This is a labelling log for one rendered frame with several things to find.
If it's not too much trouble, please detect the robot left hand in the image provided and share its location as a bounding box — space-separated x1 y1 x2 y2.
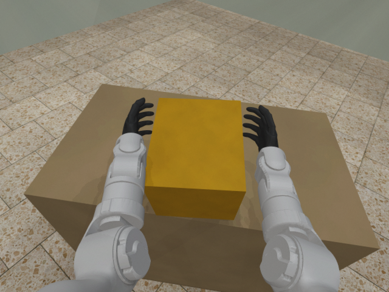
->
122 97 154 136

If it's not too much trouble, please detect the left robot upper arm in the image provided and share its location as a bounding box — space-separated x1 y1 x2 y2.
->
37 225 151 292

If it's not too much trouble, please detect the right robot upper arm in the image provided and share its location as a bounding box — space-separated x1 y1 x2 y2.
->
260 233 340 292

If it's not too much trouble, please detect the right robot forearm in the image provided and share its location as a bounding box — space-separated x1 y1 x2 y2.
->
255 147 327 249

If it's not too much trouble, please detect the carton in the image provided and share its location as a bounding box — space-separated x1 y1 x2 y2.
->
144 98 246 220

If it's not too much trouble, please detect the left robot forearm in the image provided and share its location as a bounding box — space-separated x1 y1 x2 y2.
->
74 133 146 272

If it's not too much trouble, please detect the robot right hand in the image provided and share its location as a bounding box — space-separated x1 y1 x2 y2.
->
243 105 278 152

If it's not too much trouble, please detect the pedestal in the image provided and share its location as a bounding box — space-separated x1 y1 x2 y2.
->
24 84 380 292

